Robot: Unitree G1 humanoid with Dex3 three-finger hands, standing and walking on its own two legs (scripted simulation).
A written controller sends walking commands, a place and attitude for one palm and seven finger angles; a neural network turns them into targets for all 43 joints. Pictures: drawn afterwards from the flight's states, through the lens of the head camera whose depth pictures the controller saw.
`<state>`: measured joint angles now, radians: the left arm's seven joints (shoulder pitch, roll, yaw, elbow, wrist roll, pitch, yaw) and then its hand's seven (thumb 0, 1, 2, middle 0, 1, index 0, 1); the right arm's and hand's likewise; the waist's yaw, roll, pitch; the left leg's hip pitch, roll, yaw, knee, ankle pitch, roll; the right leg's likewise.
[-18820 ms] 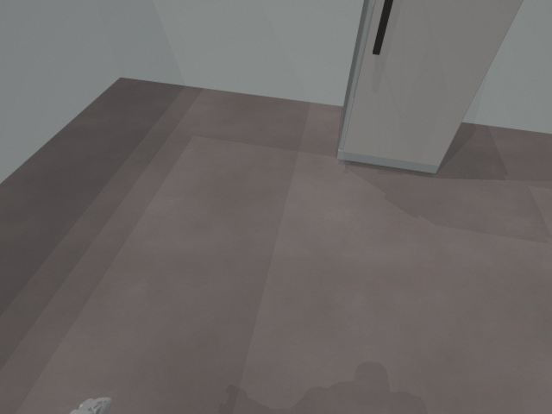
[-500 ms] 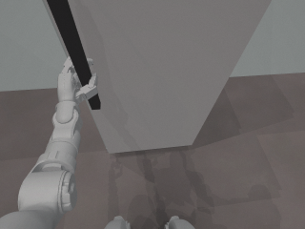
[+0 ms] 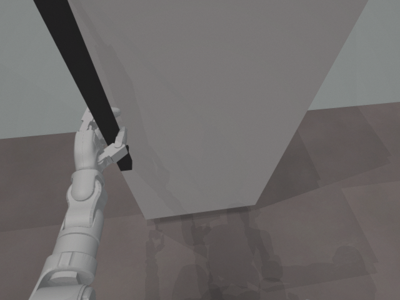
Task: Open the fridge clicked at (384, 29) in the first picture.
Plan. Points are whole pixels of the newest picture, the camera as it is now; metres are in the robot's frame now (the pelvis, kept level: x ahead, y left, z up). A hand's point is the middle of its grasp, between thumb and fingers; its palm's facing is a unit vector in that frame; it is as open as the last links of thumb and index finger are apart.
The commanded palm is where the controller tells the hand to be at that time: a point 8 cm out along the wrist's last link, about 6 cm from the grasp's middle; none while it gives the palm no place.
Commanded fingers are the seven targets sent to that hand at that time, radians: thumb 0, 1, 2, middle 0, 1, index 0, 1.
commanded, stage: pull the door a little, standing still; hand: left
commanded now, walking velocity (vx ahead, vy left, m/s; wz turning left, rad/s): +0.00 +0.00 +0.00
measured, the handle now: (101, 98) +0.47 +0.18 +0.14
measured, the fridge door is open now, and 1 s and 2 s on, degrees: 0 0 28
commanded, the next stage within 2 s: walk backward, drawing the door open in 0.30 s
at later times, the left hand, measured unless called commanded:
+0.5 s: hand (118, 146) +0.41 +0.16 +0.07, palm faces +0.05 -0.99 -0.10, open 6.8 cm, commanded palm +0.37 +0.21 +0.05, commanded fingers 0.00 0.90 0.90 -0.45 -1.40 -0.45 -1.40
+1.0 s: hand (118, 135) +0.43 +0.16 +0.07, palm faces +0.22 -0.96 -0.17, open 6.4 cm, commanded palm +0.39 +0.20 +0.05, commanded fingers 0.00 0.90 0.90 -0.45 -1.40 -0.45 -1.40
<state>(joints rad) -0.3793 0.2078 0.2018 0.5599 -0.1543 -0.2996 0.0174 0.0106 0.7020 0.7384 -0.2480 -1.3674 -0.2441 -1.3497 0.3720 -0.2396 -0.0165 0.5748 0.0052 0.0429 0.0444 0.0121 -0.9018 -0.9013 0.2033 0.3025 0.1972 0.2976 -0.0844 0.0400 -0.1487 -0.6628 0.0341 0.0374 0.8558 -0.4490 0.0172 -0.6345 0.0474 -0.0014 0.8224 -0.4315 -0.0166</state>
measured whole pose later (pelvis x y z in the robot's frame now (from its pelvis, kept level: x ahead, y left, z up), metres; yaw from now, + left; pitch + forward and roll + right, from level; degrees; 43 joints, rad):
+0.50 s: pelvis +0.09 +0.02 +0.03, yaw -4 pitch +13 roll -1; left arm 0.08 0.18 0.09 0.14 -0.10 -0.26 0.04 -0.01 0.64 0.74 -0.27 -1.32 -0.24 -1.36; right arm 0.30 -0.22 0.00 0.53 0.01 0.05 -0.01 0.01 -0.90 -0.90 0.20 0.30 0.20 0.30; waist -0.02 0.03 -0.10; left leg -0.41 -0.01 0.02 0.79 -0.36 0.03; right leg -0.41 0.00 -0.04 0.75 -0.34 -0.01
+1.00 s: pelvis +0.24 +0.00 +0.01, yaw +4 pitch -8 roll +2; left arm 0.50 0.12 -0.03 -0.23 0.00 -0.17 0.08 0.05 0.52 0.80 -0.40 -1.35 -0.44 -1.40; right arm 0.25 -0.22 0.05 0.49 -0.06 -0.11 -0.05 0.01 -0.90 -0.90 0.21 0.30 0.34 0.38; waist 0.03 0.01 0.13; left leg -0.39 0.03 0.11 0.56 0.01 0.01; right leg -0.14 0.06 -0.24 0.90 -0.42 0.00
